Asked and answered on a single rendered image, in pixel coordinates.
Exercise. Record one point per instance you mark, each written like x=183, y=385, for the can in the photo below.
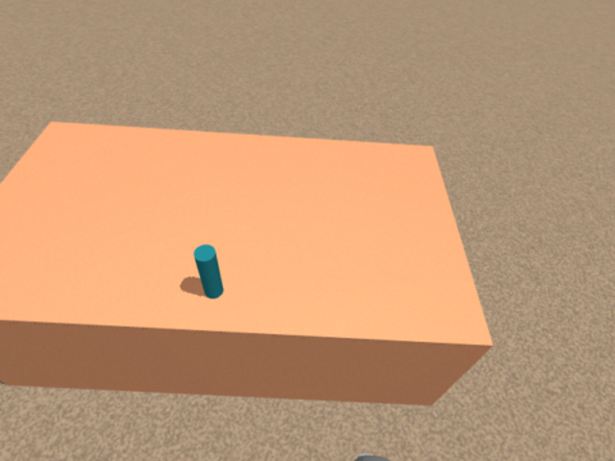
x=207, y=264

